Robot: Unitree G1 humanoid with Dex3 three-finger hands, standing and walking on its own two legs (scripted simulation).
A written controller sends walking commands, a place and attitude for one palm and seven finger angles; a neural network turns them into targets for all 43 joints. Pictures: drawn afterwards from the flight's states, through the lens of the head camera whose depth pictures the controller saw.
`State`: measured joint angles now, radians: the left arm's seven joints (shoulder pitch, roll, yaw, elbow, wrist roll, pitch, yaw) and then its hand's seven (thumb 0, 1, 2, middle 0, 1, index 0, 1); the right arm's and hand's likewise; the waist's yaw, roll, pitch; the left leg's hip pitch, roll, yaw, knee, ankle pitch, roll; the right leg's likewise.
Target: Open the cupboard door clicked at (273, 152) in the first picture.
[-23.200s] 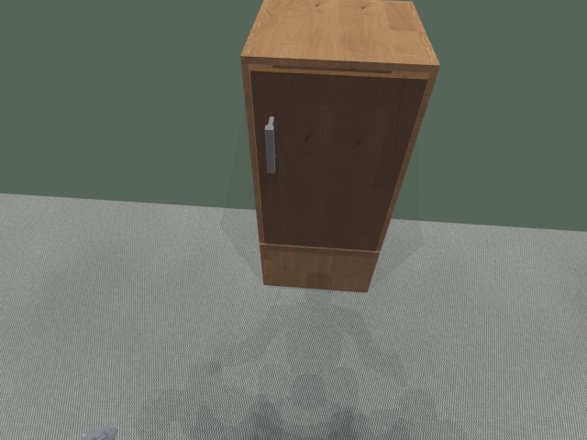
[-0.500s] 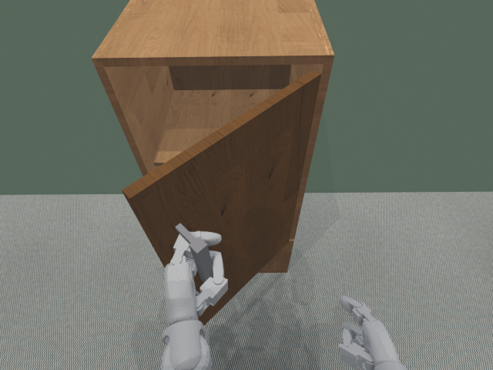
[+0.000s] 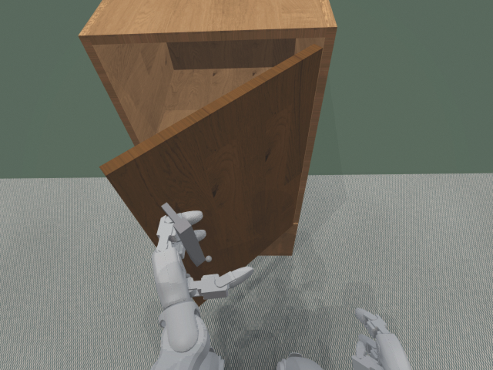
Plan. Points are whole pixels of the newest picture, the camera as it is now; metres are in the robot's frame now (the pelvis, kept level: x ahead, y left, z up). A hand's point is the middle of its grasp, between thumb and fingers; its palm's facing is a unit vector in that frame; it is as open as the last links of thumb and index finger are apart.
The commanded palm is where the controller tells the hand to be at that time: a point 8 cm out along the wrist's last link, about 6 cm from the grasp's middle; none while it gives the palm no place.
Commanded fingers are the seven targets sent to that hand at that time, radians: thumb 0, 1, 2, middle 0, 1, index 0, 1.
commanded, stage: open thumb and fingers to let go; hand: left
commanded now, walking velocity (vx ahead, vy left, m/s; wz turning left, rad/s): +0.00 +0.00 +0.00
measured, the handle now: (184, 235) +0.32 +0.11 +0.04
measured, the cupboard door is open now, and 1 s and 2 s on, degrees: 42 46 46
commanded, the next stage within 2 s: slide the hand sideways off the handle in 0.32 s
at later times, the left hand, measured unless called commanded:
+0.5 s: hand (206, 267) +0.27 +0.07 +0.04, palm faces +0.13 -0.99 -0.03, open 15.2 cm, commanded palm +0.23 +0.10 +0.04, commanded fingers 0.00 -0.50 0.30 -0.15 -0.30 -0.15 -0.30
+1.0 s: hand (193, 302) +0.22 +0.08 +0.05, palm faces -0.08 -1.00 +0.03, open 16.1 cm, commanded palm +0.19 +0.14 +0.04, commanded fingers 0.00 -0.50 0.30 -0.15 -0.30 -0.15 -0.30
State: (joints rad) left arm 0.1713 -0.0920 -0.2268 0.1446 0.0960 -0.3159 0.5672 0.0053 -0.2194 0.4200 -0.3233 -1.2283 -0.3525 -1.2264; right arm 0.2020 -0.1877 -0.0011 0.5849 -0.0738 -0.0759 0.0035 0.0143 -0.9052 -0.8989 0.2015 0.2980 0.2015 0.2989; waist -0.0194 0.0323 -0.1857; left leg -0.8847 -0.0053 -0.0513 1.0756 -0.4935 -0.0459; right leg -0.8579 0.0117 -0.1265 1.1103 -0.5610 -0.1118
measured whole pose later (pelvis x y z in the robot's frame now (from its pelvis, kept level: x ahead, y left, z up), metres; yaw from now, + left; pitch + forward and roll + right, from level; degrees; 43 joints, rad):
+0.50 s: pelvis -0.01 +0.03 +0.00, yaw -1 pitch +16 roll +0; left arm 0.16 -0.06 -0.29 0.14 0.10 -0.28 0.44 -0.01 -0.49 0.30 -0.32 -0.50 -0.31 -0.57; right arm 0.19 -0.18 0.02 0.53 -0.06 -0.08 0.04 0.01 -0.90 -0.90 0.20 0.30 0.20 0.30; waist -0.02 0.03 -0.19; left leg -0.88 -0.01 -0.04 1.11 -0.51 -0.01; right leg -0.84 0.00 -0.11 1.11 -0.55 -0.07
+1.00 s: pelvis -0.01 +0.06 -0.01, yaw -3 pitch +15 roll -1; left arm 0.39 -0.01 -0.35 -0.08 0.09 -0.35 0.24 -0.01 -0.50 0.30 -0.16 -0.31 -0.19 -0.32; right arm 0.25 -0.19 0.03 0.40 -0.02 -0.02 0.03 0.02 -0.90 -0.90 0.20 0.30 0.20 0.30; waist -0.01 0.03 -0.17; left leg -0.91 -0.01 0.01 1.18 -0.54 0.03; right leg -0.88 0.00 -0.07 1.16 -0.56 -0.04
